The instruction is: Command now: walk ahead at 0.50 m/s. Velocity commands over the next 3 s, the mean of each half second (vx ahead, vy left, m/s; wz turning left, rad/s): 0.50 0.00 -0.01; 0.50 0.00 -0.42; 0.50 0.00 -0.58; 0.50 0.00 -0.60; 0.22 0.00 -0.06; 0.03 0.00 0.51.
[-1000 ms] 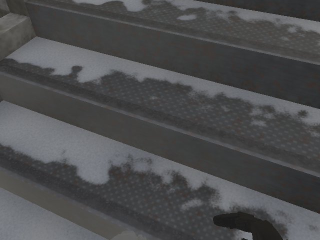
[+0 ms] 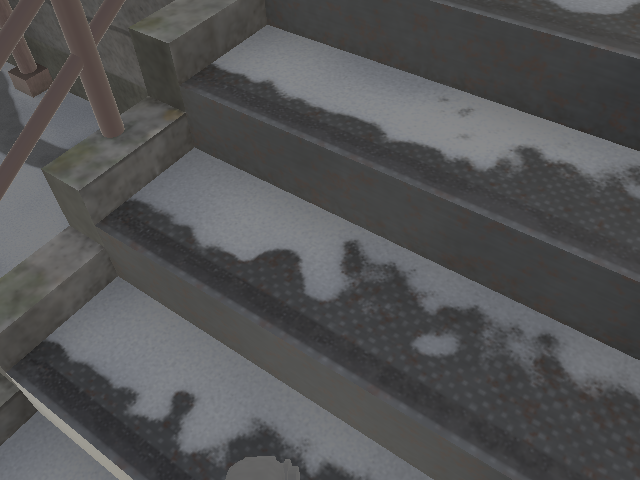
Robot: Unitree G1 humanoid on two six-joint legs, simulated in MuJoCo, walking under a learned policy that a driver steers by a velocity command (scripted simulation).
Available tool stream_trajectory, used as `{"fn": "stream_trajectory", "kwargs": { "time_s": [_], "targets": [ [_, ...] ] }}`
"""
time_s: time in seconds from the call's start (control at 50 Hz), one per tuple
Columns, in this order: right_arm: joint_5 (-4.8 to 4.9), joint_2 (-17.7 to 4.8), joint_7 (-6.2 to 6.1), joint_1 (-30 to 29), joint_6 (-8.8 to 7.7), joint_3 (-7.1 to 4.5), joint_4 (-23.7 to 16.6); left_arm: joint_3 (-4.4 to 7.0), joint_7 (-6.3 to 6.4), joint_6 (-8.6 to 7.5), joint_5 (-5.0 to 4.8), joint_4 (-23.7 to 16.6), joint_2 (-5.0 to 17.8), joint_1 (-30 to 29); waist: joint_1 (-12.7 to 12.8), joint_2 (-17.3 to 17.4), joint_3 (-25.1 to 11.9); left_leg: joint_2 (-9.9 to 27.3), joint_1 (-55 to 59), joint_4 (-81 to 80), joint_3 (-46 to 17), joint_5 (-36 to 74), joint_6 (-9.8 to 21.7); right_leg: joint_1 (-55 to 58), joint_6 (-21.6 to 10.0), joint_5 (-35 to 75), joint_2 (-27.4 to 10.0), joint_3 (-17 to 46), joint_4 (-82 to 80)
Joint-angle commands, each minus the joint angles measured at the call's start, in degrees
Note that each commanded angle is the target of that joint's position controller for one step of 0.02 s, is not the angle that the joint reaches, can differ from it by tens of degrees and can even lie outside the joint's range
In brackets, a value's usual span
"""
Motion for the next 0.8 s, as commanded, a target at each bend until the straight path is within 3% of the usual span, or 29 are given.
{"fn": "stream_trajectory", "kwargs": {
  "time_s": [0.02,0.06,0.1,0.12,0.14,0.16,0.18,0.2,0.22,0.24,0.26,0.28,0.3,0.34,0.36,0.4,0.42,0.44,0.46,0.48,0.52,0.56,0.6,0.64,0.7,0.72,0.74,0.76,0.8],
  "targets": [
    [0.45,1.0,-0.01,-22.0,-2.01,1.14,-13.6,1.23,0.38,-0.09,0.61,0.1,6.0,9.1,2.4,-7.3,12.4,2.0,-39.5,9.3,-0.7,-14.1,2.0,21.3,-9.2,20.5,-19.6,15.8,-5.0],
    [0.92,0.2,0.22,-28.7,-2.28,1.97,-18.8,1.06,0.39,0.57,-0.41,1.1,5.5,9.6,4.1,-8.9,13.8,2.4,-31.8,-3.2,4.8,-17.9,2.4,15.3,-8.1,27.3,-16.9,11.3,-12.2],
    [2.84,4.8,1.55,-24.0,-1.03,4.51,-19.2,-0.26,0.65,2.29,-4.38,-0.1,4.1,3.7,-0.5,-3.4,8.3,0.3,9.2,-25.9,10.0,-3.2,6.8,-5.3,-7.0,53.9,-14.1,1.5,-21.9],
    [4.77,2.9,1.44,-14.6,-0.54,3.58,-16.1,-0.04,-0.04,2.26,-4.35,-3.3,7.6,0.3,-3.4,-5.0,1.9,-4.0,29.3,-32.3,13.9,3.7,6.6,-10.9,-7.9,75.1,-14.1,0.4,-16.6],
    [4.69,-1.8,0.4,0.3,-0.27,1.19,-12.4,1.01,-1.1,0.98,-4.73,-4.0,13.9,1.0,-10.2,-10.1,-7.5,-9.1,48.0,-32.1,13.9,4.0,7.0,-10.8,-7.3,100.5,-16.6,0.7,-2.7],
    [3.47,-6.7,-0.8,15.5,0.44,-1.38,-8.8,3.0,-2.34,-0.9,-5.65,-5.0,20.6,-3.0,-18.8,-13.2,-18.6,-8.8,60.8,-39.4,7.4,8.1,8.2,-7.1,-4.4,104.9,-16.2,1.1,12.8],
    [2.12,-10.4,-1.8,21.9,0.12,-3.14,-5.3,3.47,-3.83,-2.36,-7.14,-6.7,19.1,-3.9,-20.1,-10.5,-22.7,-1.2,72.3,-47.9,-11.3,0.5,11.9,-20.5,-0.8,87.9,-10.6,3.0,32.8],
    [0.67,-18.0,-1.33,24.5,-0.61,-5.27,-4.6,3.17,-5.48,-3.12,-7.53,-9.5,14.3,-4.2,-18.8,9.8,-30.4,17.6,80.2,-68.4,-43.4,21.2,18.2,-29.6,2.2,19.3,3.2,4.8,63.5],
    [0.67,-17.7,-1.38,18.1,0.05,-5.8,-4.5,4.49,-5.37,-3.33,-4.14,-10.0,14.7,-5.8,-14.7,8.2,-33.8,16.1,73.5,-75.5,-53.2,26.5,15.6,-28.6,1.0,11.6,4.7,11.6,83.1],
    [1.47,-15.2,-0.74,10.2,-0.56,-5.2,-3.5,3.91,-4.98,-2.06,-3.45,-12.7,10.7,-7.0,-9.3,2.2,-26.6,14.1,65.7,-75.2,-46.3,12.0,15.0,-32.6,1.0,14.0,0.9,9.8,87.8],
    [1.63,-10.1,-0.83,7.6,-1.34,-4.16,-1.1,2.86,-4.01,-1.09,-1.63,-14.8,7.4,-11.4,-7.4,-6.8,-17.2,12.5,57.7,-75.1,-40.3,-3.4,12.2,-37.1,0.3,16.0,-1.9,6.7,87.0],
    [1.63,-6.4,-1.26,7.6,-1.86,-3.11,2.5,1.92,-3.05,0.14,-0.59,-16.8,4.5,-15.3,-5.8,-6.3,-8.3,10.3,48.9,-75.7,-35.2,-9.2,11.0,-40.2,-0.4,14.3,-3.3,6.3,88.1],
    [0.64,-1.9,-1.76,8.0,-2.13,-1.76,5.3,0.59,-2.47,1.24,-0.44,-19.0,1.7,-17.2,-3.4,-3.6,-3.9,9.6,42.0,-77.1,-31.9,-12.7,10.5,-43.2,-1.3,12.0,-3.0,6.5,92.9],
    [-0.15,1.5,-1.31,11.4,-4.25,-0.44,9.8,-2.07,-1.68,2.78,-0.4,-23.9,-2.6,-21.1,-1.0,-2.0,-0.4,9.6,37.1,-80.7,-26.7,-8.6,9.0,-50.5,-3.6,10.9,-3.2,7.5,99.9],
    [-0.21,1.0,-1.27,11.9,-4.91,-0.44,10.7,-3.05,-1.34,3.13,-0.68,-24.7,-4.5,-21.6,0.5,-2.4,0.3,9.1,36.1,-80.9,-22.5,-6.2,7.6,-52.7,-3.6,11.3,-4.6,8.3,98.1],
    [0.94,-1.1,-0.81,8.4,-5.87,-0.37,10.2,-2.41,-1.08,4.25,-0.48,-25.0,-0.2,-21.7,2.8,-5.2,3.8,7.1,31.8,-85.2,-15.4,-0.5,5.8,-51.4,-1.5,15.8,-6.8,7.8,84.3],
    [1.45,-1.8,-0.45,9.3,-6.38,-0.08,10.0,-1.89,-1.23,5.06,-1.06,-23.8,1.5,-21.6,1.9,-4.8,4.3,5.3,30.4,-86.1,-10.9,6.3,5.1,-49.7,-0.9,19.9,-5.7,4.6,82.3],
    [1.07,-2.2,-0.12,14.0,-6.8,0.11,11.8,-2.12,-1.25,5.58,-1.44,-22.4,0.2,-21.8,0.6,-2.2,2.7,6.0,34.8,-84.8,-10.5,8.7,6.4,-54.7,-0.7,20.6,-3.5,2.5,91.5],
    [-5.56,-6.7,1.74,17.2,-5.2,-0.89,12.2,-1.42,-7.13,5.81,-2.1,-22.7,7.1,-26.7,-4.9,6.3,4.2,4.4,40.2,-84.4,-14.0,1.0,5.8,-68.9,-6.8,19.0,1.3,10.8,111.3],
    [-6.78,-6.5,2.27,20.4,-3.48,-0.48,15.7,-1.23,-8.31,5.18,-1.34,-21.7,6.6,-26.6,-4.6,4.8,5.7,7.3,46.5,-82.7,-16.9,-3.0,5.8,-82.8,-10.3,20.1,3.3,15.2,120.4],
    [-6.75,-6.1,3.61,23.6,-2.94,0.69,19.3,-1.86,-8.48,3.63,-0.83,-21.6,5.5,-27.8,-2.9,-1.9,4.8,7.6,52.9,-81.2,-12.8,-4.3,2.4,-90.5,-14.3,23.1,3.3,16.5,121.9],
    [-6.33,-5.2,4.13,20.9,-3.84,1.73,19.3,-1.66,-7.92,3.97,-2.28,-21.6,7.0,-31.5,-1.8,-1.7,2.3,6.6,48.6,-83.8,-6.5,-3.2,-0.3,-86.2,-13.9,29.7,-0.5,11.8,113.7],
    [-6.07,-3.8,3.5,25.3,-4.1,2.8,19.3,-1.49,-7.58,5.42,-2.53,-22.0,8.2,-38.3,-5.4,3.1,0.2,5.9,48.4,-87.4,-3.0,0.9,1.3,-84.2,-10.6,30.0,-3.4,4.3,108.2],
    [-7.18,-1.8,3.36,36.0,-3.6,4.02,23.4,-3.1,-6.86,6.46,-3.03,-22.7,4.4,-43.7,-10.1,3.9,1.8,9.9,62.1,-88.0,-6.8,8.7,3.3,-95.3,-9.7,27.6,-5.3,6.5,105.4],
    [-4.61,-2.2,4.8,34.4,-3.98,4.87,22.4,-3.25,-6.08,7.95,-1.61,-23.8,5.1,-51.3,-11.0,2.8,1.6,12.6,68.3,-92.3,-3.3,28.5,5.9,-90.9,-8.6,17.8,-7.3,-0.7,86.8],
    [-3.44,-2.1,4.93,32.5,-3.99,5.25,21.8,-3.77,-6.36,8.62,-1.06,-24.1,3.3,-52.2,-9.8,4.5,1.6,12.8,66.3,-93.6,-0.3,33.3,6.6,-85.1,-8.0,12.9,-8.8,-3.0,81.6],
    [-1.91,-4.9,4.78,23.1,-4.41,4.97,17.8,-3.91,-7.46,8.84,-0.6,-22.5,2.4,-46.0,-4.4,5.0,-0.2,10.1,54.7,-93.1,6.4,51.4,6.5,-66.8,-8.1,12.3,-6.9,-8.7,76.9],
    [-1.04,-9.8,4.87,22.6,-5.4,4.43,17.8,-4.24,-8.67,9.49,-1.2,-23.1,1.9,-44.8,-2.0,7.8,-3.8,11.4,48.8,-91.4,8.2,77.9,9.1,-53.1,-6.3,11.8,-3.4,-11.6,75.5],
    [0.28,-17.4,4.45,26.9,-6.53,2.28,19.1,-3.5,-8.86,9.28,-2.02,-24.8,5.3,-44.1,-1.6,9.3,-4.6,13.7,64.0,-85.4,8.3,101.7,8.0,-49.0,-3.6,0.1,2.3,-12.4,58.6]
  ]
}}
Next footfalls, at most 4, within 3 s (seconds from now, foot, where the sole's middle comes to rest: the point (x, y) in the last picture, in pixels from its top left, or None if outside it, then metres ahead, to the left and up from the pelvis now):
0.16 left None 0.38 0.13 -0.60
0.82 right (421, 345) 0.63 -0.07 -0.43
1.30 left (336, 111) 1.07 0.10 -0.26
2.00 right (549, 5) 1.17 -0.30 -0.09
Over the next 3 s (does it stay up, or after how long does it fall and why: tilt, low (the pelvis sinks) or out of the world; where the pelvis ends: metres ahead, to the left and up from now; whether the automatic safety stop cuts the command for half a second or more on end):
stays up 1.37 -0.30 0.83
